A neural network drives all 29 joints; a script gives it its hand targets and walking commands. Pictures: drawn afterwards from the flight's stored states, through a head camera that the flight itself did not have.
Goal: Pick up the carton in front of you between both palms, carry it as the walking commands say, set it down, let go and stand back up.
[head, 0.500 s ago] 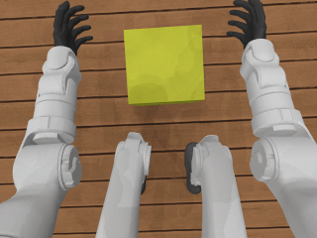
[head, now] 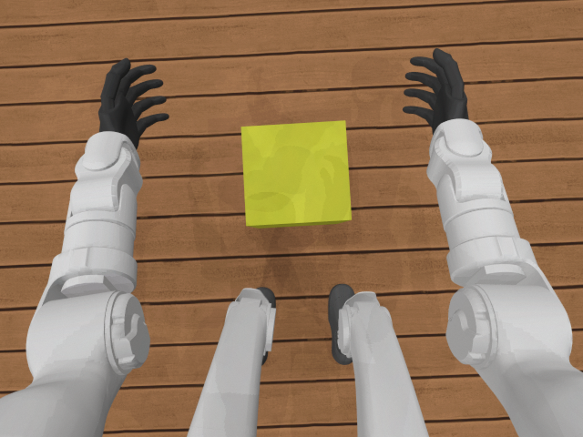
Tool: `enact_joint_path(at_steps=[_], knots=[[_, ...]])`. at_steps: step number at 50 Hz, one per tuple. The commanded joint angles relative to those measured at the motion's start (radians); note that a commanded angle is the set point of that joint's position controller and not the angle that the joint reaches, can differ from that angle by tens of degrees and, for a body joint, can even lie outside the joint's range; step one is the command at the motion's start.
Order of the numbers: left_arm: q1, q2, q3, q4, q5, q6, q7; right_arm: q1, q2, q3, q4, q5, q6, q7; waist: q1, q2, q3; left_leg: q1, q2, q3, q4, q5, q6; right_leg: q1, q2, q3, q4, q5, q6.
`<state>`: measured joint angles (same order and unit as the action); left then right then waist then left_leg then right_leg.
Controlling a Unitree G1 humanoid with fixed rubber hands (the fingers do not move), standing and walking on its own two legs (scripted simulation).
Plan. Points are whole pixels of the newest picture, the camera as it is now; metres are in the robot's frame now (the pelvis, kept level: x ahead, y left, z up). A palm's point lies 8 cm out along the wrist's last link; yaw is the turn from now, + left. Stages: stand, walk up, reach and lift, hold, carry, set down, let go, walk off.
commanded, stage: let go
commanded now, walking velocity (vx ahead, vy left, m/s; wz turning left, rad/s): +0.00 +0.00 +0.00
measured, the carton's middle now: (295, 182) +0.47 +0.03 -0.50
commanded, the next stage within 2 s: stand in 1.26 s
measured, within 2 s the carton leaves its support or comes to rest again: neither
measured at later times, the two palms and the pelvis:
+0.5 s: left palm (36, 225) +0.34 +0.26 +0.02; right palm (544, 223) +0.36 -0.19 +0.02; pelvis +0.06 +0.01 +0.11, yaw +0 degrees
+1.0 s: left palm (8, 364) +0.24 +0.22 +0.09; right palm out of the picture +0.24 -0.24 +0.09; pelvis +0.09 -0.01 +0.15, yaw +1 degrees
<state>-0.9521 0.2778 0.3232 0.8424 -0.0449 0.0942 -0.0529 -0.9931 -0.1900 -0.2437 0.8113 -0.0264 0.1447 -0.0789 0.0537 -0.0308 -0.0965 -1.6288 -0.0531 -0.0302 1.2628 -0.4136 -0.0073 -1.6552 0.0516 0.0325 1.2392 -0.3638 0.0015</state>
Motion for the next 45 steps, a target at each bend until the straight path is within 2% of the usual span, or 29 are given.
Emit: enact_joint_path(at_steps=[1,6,12,16,21,24,27,33,39,45], knots=[[-0.075,0.123,0.024,-0.107,0.042,-0.031,-0.018,-0.086,-0.049,-0.009,-0.116,-0.039,-0.026,-0.003,0.028,-0.016,-0.920,0.480,-0.010,0.062,-0.219,0.390,-0.039,0.785,0.015,-0.013,-0.160,0.354,0.035],[0.149,0.117,-0.022,-0.195,0.095,-0.032,-0.037,0.156,-0.025,0.008,-0.222,-0.093,-0.031,-0.014,0.019,0.008,-0.954,0.688,-0.011,0.052,-0.307,0.469,-0.034,0.936,0.015,-0.011,-0.258,0.425,0.033],[0.357,0.090,-0.088,-0.314,0.091,-0.052,-0.042,0.366,-0.011,0.065,-0.344,-0.055,-0.062,0.006,0.020,0.034,-0.752,0.905,0.008,0.015,-0.432,0.448,-0.019,0.951,0.003,-0.015,-0.398,0.333,0.021],[0.501,0.054,-0.125,-0.315,0.066,-0.076,-0.039,0.511,-0.021,0.081,-0.331,-0.038,-0.097,0.029,0.000,0.042,-0.602,1.014,0.025,-0.013,-0.494,0.470,-0.021,0.963,-0.004,-0.017,-0.463,0.318,0.016],[0.717,0.024,-0.164,-0.310,0.053,-0.107,-0.028,0.738,-0.028,0.093,-0.293,-0.032,-0.135,0.056,-0.009,0.066,-0.502,1.154,0.039,-0.039,-0.557,0.592,-0.029,1.025,-0.005,-0.012,-0.528,0.380,0.011],[0.825,0.012,-0.188,-0.335,0.043,-0.124,-0.019,0.846,-0.036,0.106,-0.306,-0.023,-0.157,0.069,-0.013,0.077,-0.459,1.243,0.043,-0.053,-0.599,0.669,-0.033,1.087,-0.003,-0.009,-0.575,0.416,0.007],[0.924,0.009,-0.210,-0.372,0.030,-0.137,-0.012,0.946,-0.051,0.120,-0.332,-0.015,-0.170,0.078,-0.023,0.077,-0.393,1.307,0.041,-0.055,-0.652,0.689,-0.037,1.187,-0.005,-0.004,-0.634,0.433,0.004],[1.101,0.012,-0.246,-0.443,0.022,-0.136,-0.008,1.109,-0.081,0.147,-0.406,-0.001,-0.175,0.100,-0.033,0.039,-0.211,1.378,0.027,-0.031,-0.785,0.586,-0.032,1.417,-0.012,0.003,-0.757,0.446,0.007],[1.144,0.024,-0.265,-0.482,0.028,-0.095,-0.018,1.186,-0.094,0.174,-0.458,0.013,-0.140,0.120,-0.048,-0.009,-0.021,1.414,0.017,-0.002,-0.875,0.392,-0.010,1.550,-0.025,0.004,-0.841,0.387,0.019],[1.131,0.036,-0.259,-0.494,0.049,-0.026,-0.026,1.192,-0.101,0.186,-0.483,0.032,-0.072,0.141,-0.052,0.013,0.129,1.425,0.014,0.024,-0.910,0.244,0.001,1.586,-0.039,0.000,-0.884,0.267,0.020]])
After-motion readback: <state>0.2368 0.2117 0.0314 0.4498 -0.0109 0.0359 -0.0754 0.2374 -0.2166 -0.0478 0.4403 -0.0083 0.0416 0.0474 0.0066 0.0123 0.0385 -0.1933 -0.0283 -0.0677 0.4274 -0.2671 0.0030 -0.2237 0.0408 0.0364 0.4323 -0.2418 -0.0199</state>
